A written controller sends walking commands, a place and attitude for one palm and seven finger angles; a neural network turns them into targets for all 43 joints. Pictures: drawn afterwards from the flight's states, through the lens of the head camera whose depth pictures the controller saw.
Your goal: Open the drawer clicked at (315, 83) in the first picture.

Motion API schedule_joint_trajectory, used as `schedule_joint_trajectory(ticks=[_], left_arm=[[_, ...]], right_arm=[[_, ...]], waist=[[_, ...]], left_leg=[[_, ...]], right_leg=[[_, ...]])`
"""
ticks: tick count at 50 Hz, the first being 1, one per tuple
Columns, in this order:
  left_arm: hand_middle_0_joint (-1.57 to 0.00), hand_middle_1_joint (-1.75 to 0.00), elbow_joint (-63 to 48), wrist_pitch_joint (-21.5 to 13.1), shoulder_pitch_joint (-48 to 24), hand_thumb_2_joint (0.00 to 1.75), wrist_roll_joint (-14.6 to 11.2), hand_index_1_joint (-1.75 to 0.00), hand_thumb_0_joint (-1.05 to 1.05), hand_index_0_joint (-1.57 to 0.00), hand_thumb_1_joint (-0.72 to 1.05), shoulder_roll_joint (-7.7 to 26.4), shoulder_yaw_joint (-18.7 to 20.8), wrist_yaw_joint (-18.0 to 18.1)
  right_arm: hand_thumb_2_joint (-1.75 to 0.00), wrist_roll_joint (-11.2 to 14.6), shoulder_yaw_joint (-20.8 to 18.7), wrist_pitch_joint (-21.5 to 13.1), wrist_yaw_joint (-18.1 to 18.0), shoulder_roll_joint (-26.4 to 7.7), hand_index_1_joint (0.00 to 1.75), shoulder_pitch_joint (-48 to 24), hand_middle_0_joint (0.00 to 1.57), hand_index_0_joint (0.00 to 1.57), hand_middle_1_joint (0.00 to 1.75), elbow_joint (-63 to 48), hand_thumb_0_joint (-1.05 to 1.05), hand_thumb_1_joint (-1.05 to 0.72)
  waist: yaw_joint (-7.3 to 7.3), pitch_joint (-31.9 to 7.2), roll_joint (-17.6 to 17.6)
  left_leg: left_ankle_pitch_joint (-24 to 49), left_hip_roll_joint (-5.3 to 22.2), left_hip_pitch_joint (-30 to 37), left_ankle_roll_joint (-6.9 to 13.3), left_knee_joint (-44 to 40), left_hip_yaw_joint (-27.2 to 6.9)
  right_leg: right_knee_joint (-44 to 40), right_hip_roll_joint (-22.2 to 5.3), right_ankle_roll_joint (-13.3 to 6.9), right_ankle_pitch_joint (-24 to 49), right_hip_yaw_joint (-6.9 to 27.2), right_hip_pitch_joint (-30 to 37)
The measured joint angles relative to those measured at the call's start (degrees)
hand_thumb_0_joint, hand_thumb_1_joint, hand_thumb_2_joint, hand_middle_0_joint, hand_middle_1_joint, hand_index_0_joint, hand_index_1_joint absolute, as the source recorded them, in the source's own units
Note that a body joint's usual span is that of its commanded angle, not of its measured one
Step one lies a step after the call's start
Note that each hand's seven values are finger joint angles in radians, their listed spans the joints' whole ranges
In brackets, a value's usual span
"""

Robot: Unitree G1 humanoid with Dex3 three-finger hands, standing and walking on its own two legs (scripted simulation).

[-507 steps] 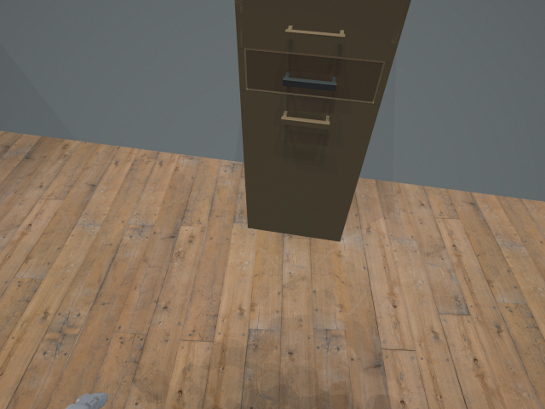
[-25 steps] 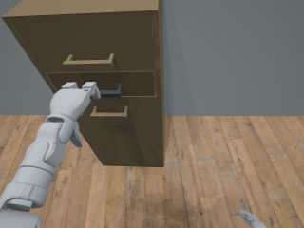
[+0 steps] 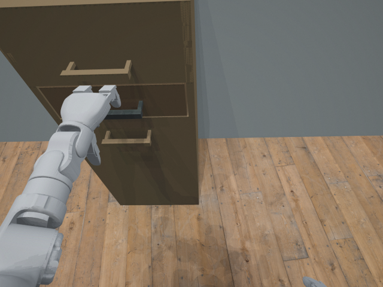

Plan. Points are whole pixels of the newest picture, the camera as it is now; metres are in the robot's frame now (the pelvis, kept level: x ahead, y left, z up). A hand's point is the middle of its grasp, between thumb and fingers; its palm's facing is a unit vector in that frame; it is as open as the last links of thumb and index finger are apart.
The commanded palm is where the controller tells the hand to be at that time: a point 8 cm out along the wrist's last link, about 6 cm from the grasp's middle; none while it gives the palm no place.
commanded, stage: move the hooked fingers above the handle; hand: left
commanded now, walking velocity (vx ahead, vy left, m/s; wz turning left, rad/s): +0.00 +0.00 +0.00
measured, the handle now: (115, 109) +0.55 +0.25 +0.02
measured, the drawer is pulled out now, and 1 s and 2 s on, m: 0.00 0.00 0.00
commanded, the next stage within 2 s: lower the fingers behind the handle in 1.14 s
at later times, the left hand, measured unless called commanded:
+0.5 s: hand (105, 112) +0.49 +0.24 +0.06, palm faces -0.07 +0.00 -1.00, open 13.8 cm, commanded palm +0.47 +0.25 +0.13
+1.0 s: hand (98, 115) +0.47 +0.26 +0.07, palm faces -0.05 +0.00 -1.00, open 13.8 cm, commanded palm +0.47 +0.25 +0.13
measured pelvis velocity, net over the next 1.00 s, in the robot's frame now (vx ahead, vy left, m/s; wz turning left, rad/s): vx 0.00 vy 0.01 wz -0.01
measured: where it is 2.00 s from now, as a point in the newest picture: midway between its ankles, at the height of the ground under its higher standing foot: outside the picture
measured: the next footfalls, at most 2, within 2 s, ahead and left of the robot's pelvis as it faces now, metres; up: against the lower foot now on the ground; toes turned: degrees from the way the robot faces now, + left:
none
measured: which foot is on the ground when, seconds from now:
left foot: down 0.00-1.00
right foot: down 0.00-1.00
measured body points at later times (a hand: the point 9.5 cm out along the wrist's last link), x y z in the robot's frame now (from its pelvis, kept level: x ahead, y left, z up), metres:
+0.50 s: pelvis +0.00 +0.00 -0.01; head +0.09 -0.01 +0.43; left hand +0.49 +0.24 +0.12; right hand +0.01 -0.28 -0.14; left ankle -0.03 +0.11 -0.73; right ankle +0.01 -0.12 -0.73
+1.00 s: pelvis +0.00 +0.01 -0.01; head +0.08 +0.00 +0.44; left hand +0.47 +0.25 +0.12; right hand +0.05 -0.27 -0.14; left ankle -0.03 +0.11 -0.73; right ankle +0.01 -0.12 -0.73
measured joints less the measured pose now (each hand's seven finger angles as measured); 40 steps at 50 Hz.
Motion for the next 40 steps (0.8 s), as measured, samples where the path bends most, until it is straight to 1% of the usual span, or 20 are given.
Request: schedule_joint_trajectory(ticks=[4, 8, 12, 15, 20, 25, 31, 35, 40], left_arm=[[-0.32, -1.2, 3.77, 0.32, -2.43, 0.3, 0.85, -1.2, 0.0, -0.32, -0.49, 0.29, 0.83, 1.05], [-0.32, -1.2, 7.27, 0.79, -4.63, 0.3, 1.48, -1.2, 0.0, -0.32, -0.49, 1.15, 0.89, 1.29], [-0.32, -1.2, 8.87, -0.09, -6.22, 0.3, 1.74, -1.2, 0.0, -0.32, -0.49, 1.47, 0.85, 1.48], [-0.32, -1.2, 10.28, -0.99, -7.28, 0.3, 2.09, -1.2, 0.0, -0.32, -0.49, 1.66, 1.75, 2.27], [-0.32, -1.2, 15.02, -0.09, -10.57, 0.3, 3.1, -1.2, 0.0, -0.32, -0.49, 3.14, 2.5, 3.59], [-0.32, -1.2, 17.08, -0.17, -11.94, 0.3, 3.41, -1.2, 0.0, -0.32, -0.49, 4.65, 3.67, 3.12], [-0.32, -1.2, 15.59, -1.82, -10.51, 0.3, 3.18, -1.2, 0.0, -0.32, -0.49, 5.12, 5.03, 2.96], [-0.32, -1.2, 14.48, -1.99, -9.14, 0.3, 2.78, -1.2, 0.0, -0.32, -0.49, 4.91, 5.36, 3.49], [-0.32, -1.2, 13.64, -1.51, -8.03, 0.3, 2.6, -1.2, 0.0, -0.32, -0.49, 4.69, 4.82, 3.77]], right_arm=[[-0.9, -0.18, 0.05, 0.41, 0.3, -0.01, 0.3, 0.81, 0.21, 0.2, 0.3, 0.28, 0.01, -0.9], [-0.9, -0.25, -0.1, 0.69, 0.34, -0.12, 0.3, 2.06, 0.21, 0.2, 0.3, 0.43, 0.01, -0.9], [-0.9, -0.51, -0.59, 0.78, 0.28, -0.26, 0.3, 3.57, 0.21, 0.2, 0.3, 0.97, 0.01, -0.9], [-0.9, -0.69, -0.67, 1.0, 0.27, -0.47, 0.3, 4.33, 0.21, 0.2, 0.3, 1.54, 0.01, -0.9], [-0.9, -0.67, -0.45, 0.88, 0.22, -0.78, 0.3, 4.94, 0.21, 0.2, 0.3, 1.85, 0.0, -0.9], [-0.9, -0.95, -0.7, 0.65, -0.01, -0.94, 0.3, 6.04, 0.21, 0.2, 0.3, 1.63, 0.0, -0.9], [-0.9, -1.13, -0.95, 1.14, 0.12, -1.1, 0.3, 7.08, 0.21, 0.2, 0.3, 1.96, 0.0, -0.9], [-0.9, -1.06, -0.97, 1.44, 0.36, -0.93, 0.3, 6.99, 0.21, 0.2, 0.3, 2.16, 0.0, -0.9], [-0.9, -0.89, -0.84, 1.49, 0.53, -0.59, 0.3, 6.04, 0.21, 0.2, 0.3, 2.13, 0.0, -0.9]], waist=[[-0.74, -0.4, -0.05], [-1.6, -0.54, -0.05], [-2.25, -0.74, -0.05], [-2.88, -1.02, -0.1], [-4.43, -1.03, -0.32], [-5.45, -1.36, -0.31], [-5.37, -1.83, -0.07], [-4.95, -1.96, 0.02], [-4.32, -1.96, 0.05]], left_leg=[[-0.38, 0.13, -1.45, 0.07, 0.83, 0.27], [-0.64, 0.24, -2.88, 0.11, 1.56, 0.34], [-0.91, 0.35, -4.14, 0.14, 2.25, 0.27], [-1.17, 0.49, -5.02, 0.16, 2.78, 0.39], [-1.45, 0.74, -7.01, 0.18, 3.79, 0.6], [-1.63, 1.02, -8.72, 0.22, 4.41, 0.89], [-1.94, 1.21, -8.89, 0.35, 4.46, 1.34], [-2.02, 1.18, -8.43, 0.43, 4.27, 1.43], [-1.95, 1.04, -7.74, 0.5, 3.97, 1.18]], right_leg=[[0.64, 0.12, 0.04, -0.15, 0.29, -1.5], [1.07, 0.21, 0.07, -0.21, 0.37, -2.82], [1.38, 0.29, 0.1, -0.29, 0.32, -3.9], [1.68, 0.42, 0.11, -0.35, 0.44, -4.76], [2.29, 0.65, 0.08, -0.3, 0.66, -6.69], [2.43, 0.94, 0.13, -0.08, 0.95, -8.33], [2.19, 1.17, 0.29, -0.02, 1.41, -8.57], [1.95, 1.17, 0.39, -0.05, 1.51, -8.12], [1.54, 1.03, 0.47, -0.02, 1.28, -7.24]])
